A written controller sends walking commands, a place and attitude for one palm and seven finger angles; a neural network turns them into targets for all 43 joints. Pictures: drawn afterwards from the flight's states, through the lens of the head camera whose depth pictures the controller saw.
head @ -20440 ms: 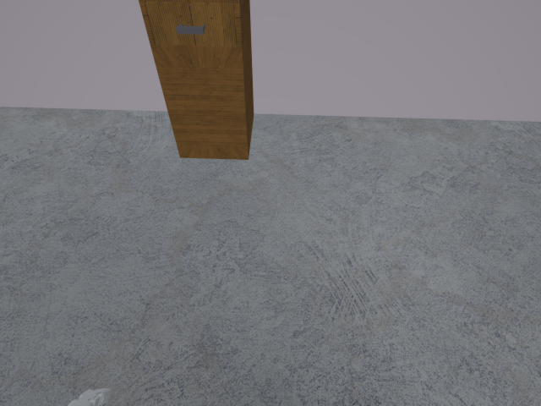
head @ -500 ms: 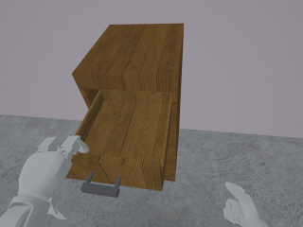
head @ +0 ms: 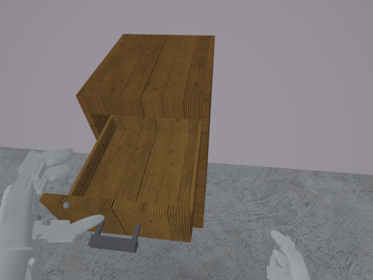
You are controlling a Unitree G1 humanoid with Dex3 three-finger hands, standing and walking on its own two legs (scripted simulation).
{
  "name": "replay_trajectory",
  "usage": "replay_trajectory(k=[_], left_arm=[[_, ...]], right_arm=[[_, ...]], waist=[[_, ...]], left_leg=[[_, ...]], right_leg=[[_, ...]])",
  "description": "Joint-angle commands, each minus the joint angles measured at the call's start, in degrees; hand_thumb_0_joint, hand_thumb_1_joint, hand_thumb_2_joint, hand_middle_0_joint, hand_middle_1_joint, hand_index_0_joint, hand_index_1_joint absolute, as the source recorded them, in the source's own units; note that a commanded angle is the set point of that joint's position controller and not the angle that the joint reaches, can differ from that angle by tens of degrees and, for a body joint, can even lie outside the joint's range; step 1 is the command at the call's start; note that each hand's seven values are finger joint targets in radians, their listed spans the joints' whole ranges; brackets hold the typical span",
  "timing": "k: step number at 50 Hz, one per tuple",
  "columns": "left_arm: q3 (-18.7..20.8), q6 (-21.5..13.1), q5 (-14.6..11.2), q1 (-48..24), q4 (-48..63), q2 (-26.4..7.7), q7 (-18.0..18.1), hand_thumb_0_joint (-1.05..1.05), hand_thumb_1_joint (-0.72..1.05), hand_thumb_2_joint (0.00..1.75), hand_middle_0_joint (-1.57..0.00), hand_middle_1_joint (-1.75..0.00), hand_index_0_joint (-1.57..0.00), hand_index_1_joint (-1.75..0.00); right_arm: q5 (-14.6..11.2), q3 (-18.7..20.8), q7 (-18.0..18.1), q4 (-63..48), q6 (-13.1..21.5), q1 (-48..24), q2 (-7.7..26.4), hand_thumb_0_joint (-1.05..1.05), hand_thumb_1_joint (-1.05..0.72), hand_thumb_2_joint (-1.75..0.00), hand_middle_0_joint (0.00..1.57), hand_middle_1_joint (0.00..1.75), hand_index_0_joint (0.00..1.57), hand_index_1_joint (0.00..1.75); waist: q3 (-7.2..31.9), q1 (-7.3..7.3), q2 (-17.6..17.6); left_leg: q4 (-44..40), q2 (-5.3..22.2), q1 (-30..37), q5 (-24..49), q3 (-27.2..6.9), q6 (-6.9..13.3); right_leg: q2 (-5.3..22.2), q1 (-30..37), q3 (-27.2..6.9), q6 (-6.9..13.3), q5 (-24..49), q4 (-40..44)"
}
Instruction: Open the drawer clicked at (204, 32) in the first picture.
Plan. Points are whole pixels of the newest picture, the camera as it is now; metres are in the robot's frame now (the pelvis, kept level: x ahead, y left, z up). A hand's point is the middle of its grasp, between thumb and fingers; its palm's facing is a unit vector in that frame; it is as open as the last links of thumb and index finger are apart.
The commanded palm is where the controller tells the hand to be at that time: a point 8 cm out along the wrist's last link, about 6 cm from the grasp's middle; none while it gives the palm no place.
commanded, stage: draw the hand back to the body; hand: left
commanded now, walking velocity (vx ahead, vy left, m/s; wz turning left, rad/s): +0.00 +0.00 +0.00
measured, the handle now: (116, 234) +0.23 +0.20 -0.06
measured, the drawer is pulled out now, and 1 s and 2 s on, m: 0.30 0.30 0.30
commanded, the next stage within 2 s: step back with the hand held close in 0.60 s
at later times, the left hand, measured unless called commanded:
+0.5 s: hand (50, 215) +0.17 +0.23 +0.15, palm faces +0.40 -0.82 -0.41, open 7.9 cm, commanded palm +0.12 +0.27 +0.17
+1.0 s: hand (47, 224) +0.16 +0.24 +0.14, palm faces +0.27 -0.82 -0.51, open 7.4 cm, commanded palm +0.10 +0.29 +0.17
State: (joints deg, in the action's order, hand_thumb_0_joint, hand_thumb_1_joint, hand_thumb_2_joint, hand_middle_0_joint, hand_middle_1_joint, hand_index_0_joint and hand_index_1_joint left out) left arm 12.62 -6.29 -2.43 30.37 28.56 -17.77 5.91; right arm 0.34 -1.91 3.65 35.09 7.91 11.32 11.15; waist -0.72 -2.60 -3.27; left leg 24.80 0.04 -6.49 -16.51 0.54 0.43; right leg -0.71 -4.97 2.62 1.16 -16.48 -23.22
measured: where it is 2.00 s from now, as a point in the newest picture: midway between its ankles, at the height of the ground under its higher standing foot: outside the picture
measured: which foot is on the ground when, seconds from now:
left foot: down 0.00-1.00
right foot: down 0.00-1.00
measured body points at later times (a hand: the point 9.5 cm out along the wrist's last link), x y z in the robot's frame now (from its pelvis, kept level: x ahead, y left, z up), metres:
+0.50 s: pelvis +0.00 -0.01 +0.00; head -0.01 -0.04 +0.45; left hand +0.15 +0.27 +0.18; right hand +0.20 -0.22 -0.08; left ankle -0.03 +0.11 -0.74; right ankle -0.04 -0.10 -0.74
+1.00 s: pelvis -0.03 +0.00 +0.00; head +0.01 -0.01 +0.45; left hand +0.14 +0.28 +0.17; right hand +0.16 -0.24 -0.09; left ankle -0.03 +0.11 -0.74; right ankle -0.04 -0.10 -0.74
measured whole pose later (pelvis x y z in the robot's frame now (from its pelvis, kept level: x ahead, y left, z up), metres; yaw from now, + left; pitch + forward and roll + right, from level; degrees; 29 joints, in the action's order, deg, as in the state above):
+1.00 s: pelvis -0.03 +0.00 +0.00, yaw +1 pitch +3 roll -1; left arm 19.3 -9.7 -2.7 37.1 32.4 -21.6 5.5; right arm -1.1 1.6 4.0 31.8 0.8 8.3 13.4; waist -2.5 0.3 -2.3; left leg 26.7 -0.1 -15.4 -13.9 -0.1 0.8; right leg -0.5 -13.2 3.5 0.9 -13.7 -24.3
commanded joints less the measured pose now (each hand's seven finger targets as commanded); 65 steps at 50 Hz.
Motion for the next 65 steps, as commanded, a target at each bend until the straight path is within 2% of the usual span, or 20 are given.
replay_trajectory(k=[1,3,6,9,11,13,20,28,29,33,35,36,37,40,43,45,51,58,62,65], left_arm=[[7.2,-3.46,-0.86,-0.2,11.11,-8.04,0.42,0.0,0.23,0.62,-0.25,-0.73,-0.25,-0.73],[8.81,-3.62,-0.84,-1.14,13.57,-9.89,0.69,0.0,0.31,0.64,-0.24,-0.68,-0.24,-0.68],[8.74,-3.32,-1.01,0.35,11.33,-9.0,0.71,0.0,0.41,0.69,-0.24,-0.62,-0.24,-0.62],[10.13,-3.14,-0.9,-0.11,10.41,-9.85,1.11,0.0,0.51,0.74,-0.23,-0.55,-0.23,-0.55],[10.16,-3.09,-1.19,-0.36,10.13,-9.75,1.08,0.0,0.58,0.76,-0.22,-0.5,-0.22,-0.5],[10.99,-3.11,-1.11,-2.22,11.86,-10.94,1.14,0.0,0.65,0.8,-0.22,-0.46,-0.22,-0.46],[9.81,-2.63,-1.32,-1.84,10.14,-9.82,1.0,0.0,0.9,0.9,-0.2,-0.3,-0.2,-0.3],[10.89,-2.95,-1.39,-3.35,10.57,-11.04,1.23,0.0,0.9,0.9,-0.2,-0.3,-0.2,-0.3],[10.36,-2.98,-1.35,-2.16,9.47,-10.1,1.22,0.0,0.9,0.9,-0.2,-0.3,-0.2,-0.3],[10.73,-3.0,-1.29,-2.76,10.66,-10.7,1.22,0.0,0.9,0.9,-0.2,-0.3,-0.2,-0.3],[10.1,-2.93,-1.53,-2.0,9.73,-10.04,1.11,0.0,0.9,0.9,-0.2,-0.3,-0.2,-0.3],[17.86,-5.53,-1.37,-8.91,15.16,-17.34,1.37,0.0,0.9,0.9,-0.2,-0.3,-0.2,-0.3],[14.77,-5.8,-0.94,-3.67,9.15,-12.96,0.73,0.0,0.9,0.9,-0.2,-0.3,-0.2,-0.3],[13.36,-6.9,-0.54,1.98,10.29,-11.24,0.35,0.0,0.9,0.9,-0.2,-0.3,-0.2,-0.3],[13.6,-7.2,-0.64,5.69,13.44,-11.48,0.44,0.0,0.9,0.9,-0.2,-0.3,-0.2,-0.3],[14.9,-7.02,-0.75,7.98,13.28,-12.27,0.89,0.0,0.9,0.9,-0.2,-0.3,-0.2,-0.3],[16.34,-6.9,-0.99,9.45,17.47,-13.91,1.97,0.0,0.9,0.9,-0.2,-0.3,-0.2,-0.3],[16.56,-7.31,-0.82,9.71,20.03,-14.03,2.65,0.0,0.9,0.9,-0.2,-0.3,-0.2,-0.3],[16.42,-7.86,-0.63,8.87,20.69,-13.29,2.79,0.0,0.9,0.9,-0.2,-0.3,-0.2,-0.3],[16.72,-8.18,-0.47,7.76,21.16,-13.1,3.09,0.0,0.9,0.9,-0.2,-0.3,-0.2,-0.3]], right_arm=[[-0.59,2.81,0.51,-9.6,2.47,-8.49,5.82,0.0,-0.9,-0.9,0.2,0.3,0.2,0.3],[-0.63,3.03,0.67,-9.79,2.64,-8.87,5.82,0.0,-0.9,-0.9,0.2,0.3,0.2,0.3],[-0.83,3.27,0.75,-9.36,1.91,-8.5,5.79,0.0,-0.9,-0.9,0.2,0.3,0.2,0.3],[-0.75,3.24,1.0,-8.78,1.74,-8.47,5.75,0.0,-0.9,-0.9,0.2,0.3,0.2,0.3],[-0.98,3.43,1.05,-9.12,1.4,-8.69,5.86,0.0,-0.9,-0.9,0.2,0.3,0.2,0.3],[-1.02,3.38,1.14,-9.33,1.5,-9.22,5.97,0.0,-0.9,-0.9,0.2,0.3,0.2,0.3],[-1.06,3.34,1.0,-9.38,1.13,-9.45,5.94,0.0,-0.9,-0.9,0.2,0.3,0.2,0.3],[-0.98,3.07,1.21,-9.15,1.26,-9.95,5.8,0.0,-0.9,-0.9,0.2,0.3,0.2,0.3],[-0.88,3.07,1.18,-8.82,1.26,-9.77,5.75,0.0,-0.9,-0.9,0.2,0.3,0.2,0.3],[-0.99,3.21,1.19,-9.05,1.54,-10.09,5.76,0.0,-0.9,-0.9,0.2,0.3,0.2,0.3],[-1.12,3.2,1.1,-9.19,1.32,-9.8,5.76,0.0,-0.9,-0.9,0.2,0.3,0.2,0.3],[-1.49,3.04,0.9,-11.19,-0.04,-7.66,7.18,0.0,-0.9,-0.9,0.2,0.3,0.2,0.3],[-1.22,3.17,0.84,-9.65,-1.01,-7.78,6.19,0.0,-0.9,-0.9,0.2,0.3,0.2,0.3],[-1.21,3.82,0.57,-11.01,-2.09,-8.32,7.2,0.0,-0.9,-0.9,0.2,0.3,0.2,0.3],[-1.39,4.49,0.53,-12.33,-3.2,-8.72,7.72,0.0,-0.9,-0.9,0.2,0.3,0.2,0.3],[-1.59,5.01,0.67,-12.55,-3.98,-8.75,7.41,0.0,-0.9,-0.9,0.2,0.3,0.2,0.3],[-1.78,5.55,1.31,-13.49,-4.72,-8.6,7.58,0.0,-0.9,-0.9,0.2,0.3,0.2,0.3],[-1.46,5.5,1.25,-13.64,-3.28,-8.11,8.09,0.0,-0.9,-0.9,0.2,0.3,0.2,0.3],[-1.26,5.07,0.81,-13.77,-2.1,-7.37,7.95,0.0,-0.9,-0.9,0.2,0.3,0.2,0.3],[-1.11,4.86,0.78,-13.55,-1.31,-6.9,7.79,0.0,-0.9,-0.9,0.2,0.3,0.2,0.3]], waist=[[5.66,-0.75,0.49],[7.98,-0.89,-0.14],[6.44,-0.65,2.33],[5.81,-0.66,-0.7],[5.75,-0.68,1.68],[5.88,-0.75,-0.55],[5.02,-0.66,2.3],[3.82,-0.9,1.29],[3.34,-0.72,-0.44],[4.45,-0.87,-0.44],[4.03,-0.78,1.81],[-2.36,1.52,2.9],[-1.74,2.03,5.92],[3.63,1.99,4.4],[9.04,2.04,1.86],[10.44,2.1,3.54],[11.03,2.26,1.13],[10.17,1.98,-2.21],[8.18,2.08,-4.11],[7.73,2.26,-2.63]], left_leg=[[-1.95,1.79,2.14,21.89,0.32,0.45],[-1.59,1.72,3.34,23.81,0.31,0.36],[-1.69,1.74,3.06,23.36,0.42,0.53],[-1.79,1.33,3.09,22.44,0.73,0.45],[-2.05,1.54,3.25,21.86,0.57,0.52],[-2.16,1.48,3.66,22.17,0.63,0.44],[-2.6,1.59,3.44,20.68,0.29,0.69],[-3.14,1.37,3.01,17.2,-0.12,0.51],[-2.94,1.2,3.07,16.75,0.3,0.68],[-2.94,1.26,3.57,17.6,0.23,0.55],[-3.23,1.48,3.11,17.02,-0.1,0.7],[-0.69,2.02,-2.25,13.47,-1.74,1.74],[0.54,1.88,-2.58,11.46,-2.36,1.74],[1.59,1.68,-2.99,13.1,-2.03,1.78],[1.74,2.51,-2.85,20.12,-1.82,1.71],[1.99,3.19,-3.42,21.99,-2.04,1.68],[1.29,5.07,-5.99,25.14,-4.29,1.68],[-1.45,7.22,-12.81,18.57,-7.3,2.4],[-4.08,9.44,-19.65,9.69,-8.84,3.57],[-3.98,9.73,-23.16,3.92,-9.17,3.9]], right_leg=[[1.73,-0.01,0.9,-0.19,20.65,2.44],[1.99,0.95,0.58,-0.18,22.39,2.36],[1.75,-0.02,1.04,-0.46,22.38,2.57],[1.91,-0.44,0.86,-0.4,21.78,3.24],[1.88,-0.49,0.93,-0.56,21.19,3.26],[2.13,-0.24,0.42,-0.42,21.37,3.55],[2.26,-0.41,0.49,-0.72,20.63,3.71],[2.02,-1.25,0.04,-0.42,16.12,5.18],[1.98,-1.71,0.11,-0.46,16.19,5.49],[2.11,-1.06,-0.14,-0.46,16.9,5.31],[2.18,-1.09,0.03,-0.6,16.37,5.13],[4.97,-7.35,-4.59,-0.68,19.49,7.93],[6.1,-7.87,-4.09,-0.62,18.73,8.27],[7.23,-5.82,-4.26,-0.26,20.35,6.06],[7.23,-2.81,-3.41,-0.4,25.85,2.51],[7.04,-2.43,-3.05,-0.7,25.95,1.18],[5.89,-3.26,-1.97,-0.69,22.67,-2.43],[4.36,-3.26,-2.03,-0.55,14.66,-6.47],[3.44,-2.26,-2.14,-0.97,8.02,-10.67],[3.58,-1.32,-2.78,-1.01,7.1,-11.28]])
